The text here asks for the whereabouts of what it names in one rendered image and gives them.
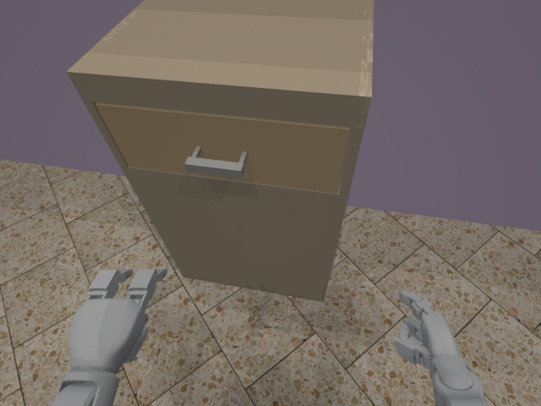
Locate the handle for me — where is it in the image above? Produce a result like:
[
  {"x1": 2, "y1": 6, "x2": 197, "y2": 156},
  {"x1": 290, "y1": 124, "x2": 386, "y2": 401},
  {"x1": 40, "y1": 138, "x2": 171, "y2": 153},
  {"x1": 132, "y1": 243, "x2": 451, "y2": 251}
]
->
[{"x1": 184, "y1": 146, "x2": 248, "y2": 178}]

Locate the cabinet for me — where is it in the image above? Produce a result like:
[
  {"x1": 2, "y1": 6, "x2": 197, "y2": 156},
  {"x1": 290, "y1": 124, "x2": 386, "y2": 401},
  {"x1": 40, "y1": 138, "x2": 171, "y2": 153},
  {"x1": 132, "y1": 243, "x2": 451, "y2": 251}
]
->
[{"x1": 67, "y1": 0, "x2": 374, "y2": 302}]

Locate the robot left hand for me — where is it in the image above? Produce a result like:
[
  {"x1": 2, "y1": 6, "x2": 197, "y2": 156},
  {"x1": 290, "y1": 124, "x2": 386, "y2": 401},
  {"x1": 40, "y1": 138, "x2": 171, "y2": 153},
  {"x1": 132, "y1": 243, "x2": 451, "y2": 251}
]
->
[{"x1": 68, "y1": 269, "x2": 167, "y2": 374}]

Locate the drawer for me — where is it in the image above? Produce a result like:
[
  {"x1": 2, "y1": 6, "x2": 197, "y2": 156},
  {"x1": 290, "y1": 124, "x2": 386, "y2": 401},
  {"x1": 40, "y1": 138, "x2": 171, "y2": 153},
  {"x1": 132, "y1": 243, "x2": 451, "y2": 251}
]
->
[{"x1": 96, "y1": 103, "x2": 350, "y2": 193}]

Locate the left robot forearm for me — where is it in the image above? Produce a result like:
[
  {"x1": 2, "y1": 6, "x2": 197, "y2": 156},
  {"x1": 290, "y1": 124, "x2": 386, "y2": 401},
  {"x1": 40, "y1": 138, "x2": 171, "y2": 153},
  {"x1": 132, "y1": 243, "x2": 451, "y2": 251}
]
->
[{"x1": 50, "y1": 369, "x2": 120, "y2": 406}]

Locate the robot right hand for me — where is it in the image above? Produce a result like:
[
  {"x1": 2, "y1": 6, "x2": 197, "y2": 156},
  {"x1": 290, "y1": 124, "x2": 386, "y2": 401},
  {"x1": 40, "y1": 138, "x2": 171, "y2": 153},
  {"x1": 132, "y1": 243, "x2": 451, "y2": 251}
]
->
[{"x1": 395, "y1": 290, "x2": 461, "y2": 370}]

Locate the right robot forearm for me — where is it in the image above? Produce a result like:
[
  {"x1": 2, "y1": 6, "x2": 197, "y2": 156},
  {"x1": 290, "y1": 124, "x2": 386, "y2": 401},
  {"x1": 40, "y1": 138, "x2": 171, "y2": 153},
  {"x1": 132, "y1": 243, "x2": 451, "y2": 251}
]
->
[{"x1": 429, "y1": 354, "x2": 489, "y2": 406}]

